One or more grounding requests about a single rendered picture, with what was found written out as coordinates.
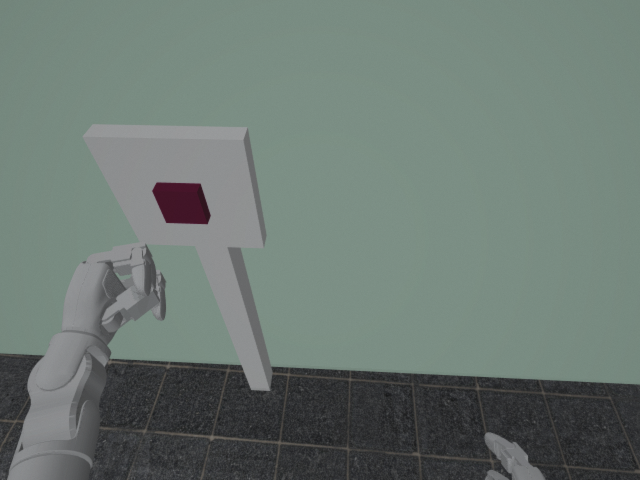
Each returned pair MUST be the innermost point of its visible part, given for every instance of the robot right hand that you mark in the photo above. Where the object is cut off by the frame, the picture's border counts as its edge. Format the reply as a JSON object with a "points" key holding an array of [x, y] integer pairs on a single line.
{"points": [[513, 459]]}

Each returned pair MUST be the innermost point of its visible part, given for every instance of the button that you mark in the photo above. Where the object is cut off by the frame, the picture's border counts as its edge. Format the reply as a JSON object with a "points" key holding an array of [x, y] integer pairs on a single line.
{"points": [[182, 203]]}

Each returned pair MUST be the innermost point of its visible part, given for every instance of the robot left hand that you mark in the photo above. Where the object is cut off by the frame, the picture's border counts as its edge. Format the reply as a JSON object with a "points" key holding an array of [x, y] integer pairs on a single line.
{"points": [[94, 287]]}

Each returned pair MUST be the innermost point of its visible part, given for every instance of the robot left forearm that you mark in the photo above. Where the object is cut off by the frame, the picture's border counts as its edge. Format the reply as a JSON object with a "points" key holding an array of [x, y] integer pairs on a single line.
{"points": [[61, 428]]}

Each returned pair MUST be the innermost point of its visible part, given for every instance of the panel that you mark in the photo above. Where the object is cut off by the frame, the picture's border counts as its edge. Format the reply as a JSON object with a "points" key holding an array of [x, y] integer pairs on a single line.
{"points": [[133, 158]]}

